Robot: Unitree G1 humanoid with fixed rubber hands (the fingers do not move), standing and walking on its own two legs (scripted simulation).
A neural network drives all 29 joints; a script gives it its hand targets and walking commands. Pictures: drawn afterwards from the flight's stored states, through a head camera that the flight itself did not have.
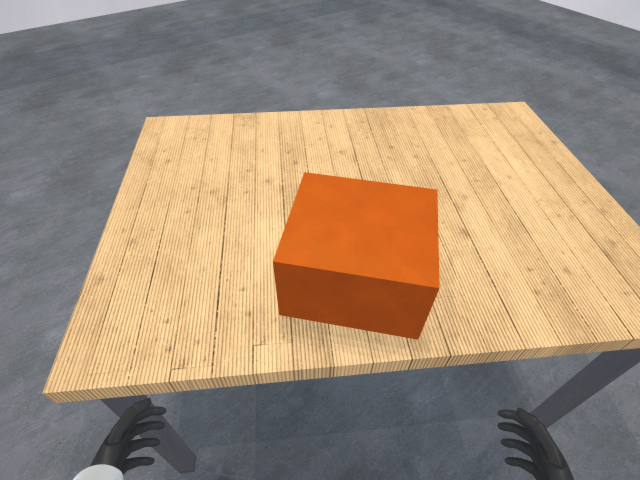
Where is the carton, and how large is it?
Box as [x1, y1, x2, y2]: [273, 172, 439, 339]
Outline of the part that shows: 304,172 273,260 279,314 417,339 439,287 436,189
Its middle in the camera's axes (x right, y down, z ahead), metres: +0.07 +0.02 +0.67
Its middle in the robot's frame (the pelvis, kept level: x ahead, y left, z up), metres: +0.48 -0.04 -0.03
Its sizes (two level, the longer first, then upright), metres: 0.235 0.211 0.145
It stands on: a table, 0.67 m high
